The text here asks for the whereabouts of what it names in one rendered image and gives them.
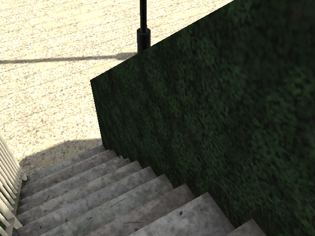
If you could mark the stairs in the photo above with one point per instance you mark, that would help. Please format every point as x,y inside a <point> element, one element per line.
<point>97,193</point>

